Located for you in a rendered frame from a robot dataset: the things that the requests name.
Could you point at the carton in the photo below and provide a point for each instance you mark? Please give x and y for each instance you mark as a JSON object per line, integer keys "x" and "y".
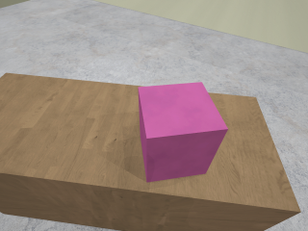
{"x": 180, "y": 128}

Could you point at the pedestal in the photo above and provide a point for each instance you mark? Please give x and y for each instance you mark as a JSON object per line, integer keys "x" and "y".
{"x": 70, "y": 151}

